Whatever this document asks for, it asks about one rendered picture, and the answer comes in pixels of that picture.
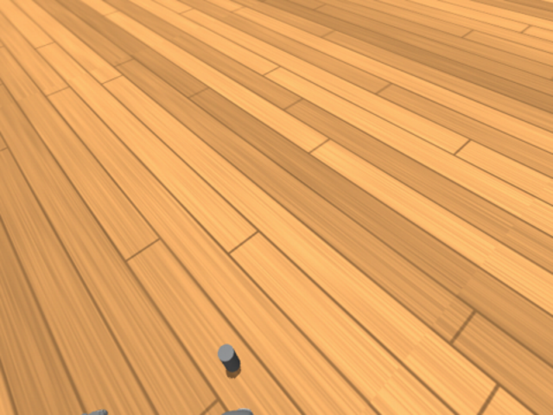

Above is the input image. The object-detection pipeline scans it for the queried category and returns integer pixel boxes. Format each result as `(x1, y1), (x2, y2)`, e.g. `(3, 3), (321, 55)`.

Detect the can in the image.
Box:
(218, 344), (240, 372)

